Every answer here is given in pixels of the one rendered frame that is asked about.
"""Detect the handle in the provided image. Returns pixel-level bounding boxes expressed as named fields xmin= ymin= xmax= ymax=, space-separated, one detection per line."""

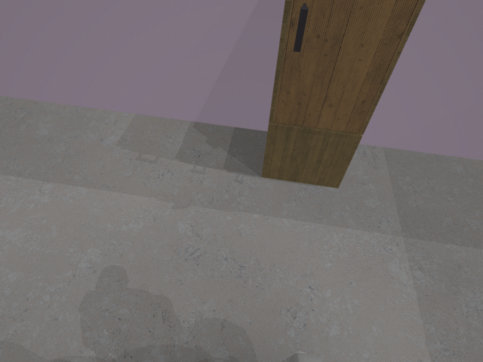
xmin=294 ymin=3 xmax=309 ymax=52

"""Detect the cupboard door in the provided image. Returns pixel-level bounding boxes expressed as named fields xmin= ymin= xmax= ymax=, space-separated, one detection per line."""
xmin=274 ymin=0 xmax=420 ymax=133

